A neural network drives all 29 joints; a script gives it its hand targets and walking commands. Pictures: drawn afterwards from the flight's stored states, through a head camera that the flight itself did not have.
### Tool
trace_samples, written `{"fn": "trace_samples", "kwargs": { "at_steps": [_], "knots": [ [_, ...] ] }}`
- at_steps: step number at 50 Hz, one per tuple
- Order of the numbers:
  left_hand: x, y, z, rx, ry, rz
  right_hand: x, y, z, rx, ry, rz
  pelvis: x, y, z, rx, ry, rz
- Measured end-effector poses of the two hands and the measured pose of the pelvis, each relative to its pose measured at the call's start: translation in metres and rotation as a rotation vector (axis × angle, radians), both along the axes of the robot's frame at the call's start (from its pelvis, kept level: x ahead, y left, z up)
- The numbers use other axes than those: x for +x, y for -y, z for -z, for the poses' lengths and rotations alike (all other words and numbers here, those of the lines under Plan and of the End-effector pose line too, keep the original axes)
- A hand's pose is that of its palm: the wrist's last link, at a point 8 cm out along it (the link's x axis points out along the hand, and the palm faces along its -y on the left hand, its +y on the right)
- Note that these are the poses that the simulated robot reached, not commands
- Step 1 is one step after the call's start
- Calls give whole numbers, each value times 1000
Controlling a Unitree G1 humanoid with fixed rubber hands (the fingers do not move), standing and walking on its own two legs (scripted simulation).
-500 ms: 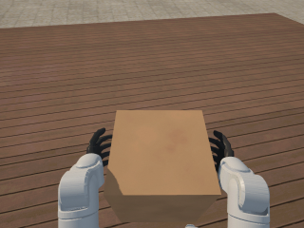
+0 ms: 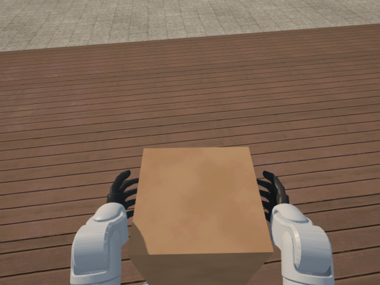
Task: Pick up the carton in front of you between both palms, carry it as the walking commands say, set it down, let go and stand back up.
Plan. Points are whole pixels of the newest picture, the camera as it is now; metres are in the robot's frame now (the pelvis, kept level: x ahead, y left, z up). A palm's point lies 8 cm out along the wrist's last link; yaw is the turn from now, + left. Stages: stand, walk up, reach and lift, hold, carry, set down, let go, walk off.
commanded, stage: carry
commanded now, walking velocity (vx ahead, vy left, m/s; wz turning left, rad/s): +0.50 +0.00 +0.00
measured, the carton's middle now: (197, 221) +0.27 +0.01 +0.00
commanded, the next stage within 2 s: none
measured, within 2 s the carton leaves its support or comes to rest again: neither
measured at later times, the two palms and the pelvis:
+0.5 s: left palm (136, 94) +0.60 +0.18 +0.07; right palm (243, 95) +0.59 -0.12 +0.08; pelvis +0.30 +0.04 +0.00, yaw -3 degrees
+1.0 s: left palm (146, 57) +0.79 +0.18 +0.09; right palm (237, 56) +0.79 -0.12 +0.09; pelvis +0.41 +0.02 -0.02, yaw +0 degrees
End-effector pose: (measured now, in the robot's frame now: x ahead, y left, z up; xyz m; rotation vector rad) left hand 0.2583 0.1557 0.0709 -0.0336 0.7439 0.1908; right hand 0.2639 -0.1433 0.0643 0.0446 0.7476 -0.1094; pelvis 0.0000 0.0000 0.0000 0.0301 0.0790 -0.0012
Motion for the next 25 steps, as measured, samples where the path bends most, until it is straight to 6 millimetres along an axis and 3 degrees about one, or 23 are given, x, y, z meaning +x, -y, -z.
{"fn": "trace_samples", "kwargs": {
  "at_steps": [6,12,17,25],
  "knots": [
    [95,-5,-12,-6,81,41,83,-5,-13,-3,81,43,90,-14,10,-13,11,9],
    [199,-23,10,-46,91,62,180,-23,-2,-35,91,70,187,-37,36,-8,34,38],
    [258,-28,18,-57,-16,75,232,-29,5,-31,-17,98,233,-48,18,-36,16,62],
    [346,-26,-3,-70,56,65,322,-27,-19,-26,55,102,303,-44,5,-52,8,43]
  ]
}}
